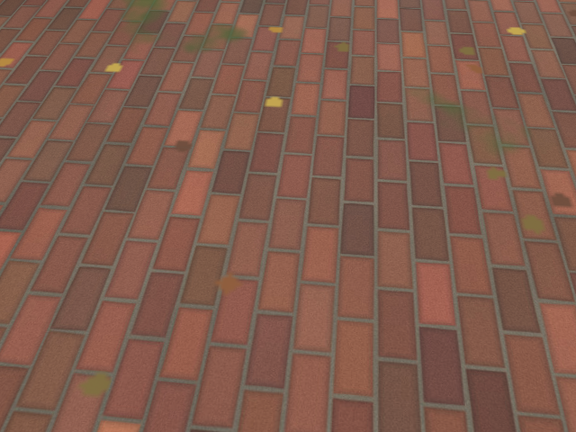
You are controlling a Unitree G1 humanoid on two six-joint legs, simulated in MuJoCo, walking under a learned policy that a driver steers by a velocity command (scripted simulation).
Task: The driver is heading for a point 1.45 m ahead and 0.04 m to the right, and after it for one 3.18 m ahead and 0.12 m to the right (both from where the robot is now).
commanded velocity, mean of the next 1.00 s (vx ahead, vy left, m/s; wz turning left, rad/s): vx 0.94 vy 0.00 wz -0.24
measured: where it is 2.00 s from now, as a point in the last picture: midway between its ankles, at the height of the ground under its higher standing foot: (357, 148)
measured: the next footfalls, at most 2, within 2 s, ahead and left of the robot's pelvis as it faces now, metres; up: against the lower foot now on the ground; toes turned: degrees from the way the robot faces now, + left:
left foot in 0.24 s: +0.30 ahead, +0.21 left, +0.00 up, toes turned +17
right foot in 0.72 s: +0.73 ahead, +0.21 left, +0.00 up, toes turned -4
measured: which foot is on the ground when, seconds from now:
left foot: up 0.00-0.22, down 0.24-0.72, up 0.74-1.00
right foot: down 0.00-0.26, up 0.28-0.70, down 0.72-1.00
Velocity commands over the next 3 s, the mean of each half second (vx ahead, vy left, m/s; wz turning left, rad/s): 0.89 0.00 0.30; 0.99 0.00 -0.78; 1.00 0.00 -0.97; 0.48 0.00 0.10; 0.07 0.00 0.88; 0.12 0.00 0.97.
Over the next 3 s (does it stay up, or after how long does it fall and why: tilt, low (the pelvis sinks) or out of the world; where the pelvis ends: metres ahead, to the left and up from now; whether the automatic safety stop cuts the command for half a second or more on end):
stays up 1.62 -0.20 -0.02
